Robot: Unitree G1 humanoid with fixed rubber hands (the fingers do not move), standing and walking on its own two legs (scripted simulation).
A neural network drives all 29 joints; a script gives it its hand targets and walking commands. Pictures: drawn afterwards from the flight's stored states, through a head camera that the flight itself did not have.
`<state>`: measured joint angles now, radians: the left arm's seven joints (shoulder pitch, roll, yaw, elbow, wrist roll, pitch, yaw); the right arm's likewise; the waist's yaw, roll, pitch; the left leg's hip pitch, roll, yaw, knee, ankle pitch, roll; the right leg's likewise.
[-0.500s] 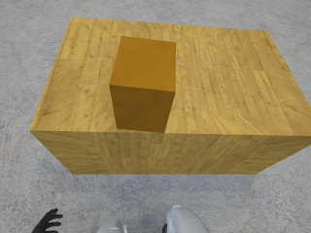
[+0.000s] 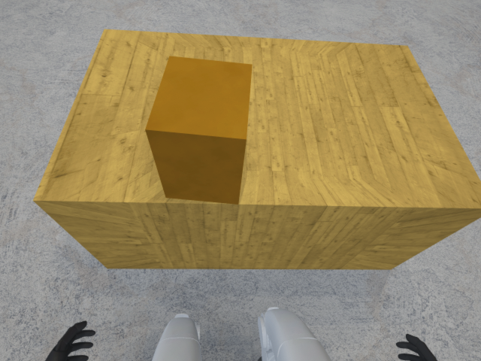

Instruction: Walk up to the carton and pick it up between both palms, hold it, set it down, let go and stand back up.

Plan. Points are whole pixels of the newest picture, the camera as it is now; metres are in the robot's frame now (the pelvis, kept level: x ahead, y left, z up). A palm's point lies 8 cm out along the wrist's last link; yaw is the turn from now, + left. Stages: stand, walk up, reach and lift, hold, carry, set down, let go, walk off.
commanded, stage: walk up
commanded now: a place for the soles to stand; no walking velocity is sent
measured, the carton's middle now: (206, 135) +0.56 +0.12 -0.06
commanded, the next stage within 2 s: none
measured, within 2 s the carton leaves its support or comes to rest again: neither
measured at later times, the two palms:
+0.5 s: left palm out of the picture -0.03 +0.26 -0.08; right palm out of the picture +0.09 -0.37 -0.13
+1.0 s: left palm out of the picture -0.03 +0.35 -0.11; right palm out of the picture -0.01 -0.28 -0.07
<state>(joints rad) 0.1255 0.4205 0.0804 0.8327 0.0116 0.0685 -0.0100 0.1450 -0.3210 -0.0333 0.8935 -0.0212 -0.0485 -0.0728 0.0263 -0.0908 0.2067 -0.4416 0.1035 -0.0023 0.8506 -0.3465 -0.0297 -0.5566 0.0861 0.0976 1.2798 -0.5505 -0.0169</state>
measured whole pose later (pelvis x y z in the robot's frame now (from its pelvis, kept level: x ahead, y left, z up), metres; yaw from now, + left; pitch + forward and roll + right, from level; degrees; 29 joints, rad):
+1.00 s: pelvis -0.06 +0.02 +0.02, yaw +5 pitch -4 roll +1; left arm 0.24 0.44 0.07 0.99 0.01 -0.02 0.01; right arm 0.29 -0.33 -0.05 0.92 -0.03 -0.04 0.01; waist -0.03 -0.11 0.09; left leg -0.33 -0.01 0.01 0.73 -0.33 0.01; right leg -0.50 0.00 0.07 1.00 -0.41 -0.02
